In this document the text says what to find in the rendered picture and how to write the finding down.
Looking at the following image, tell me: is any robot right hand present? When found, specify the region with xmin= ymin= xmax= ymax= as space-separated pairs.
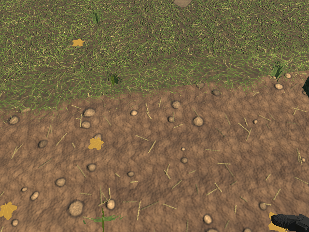
xmin=271 ymin=214 xmax=309 ymax=232

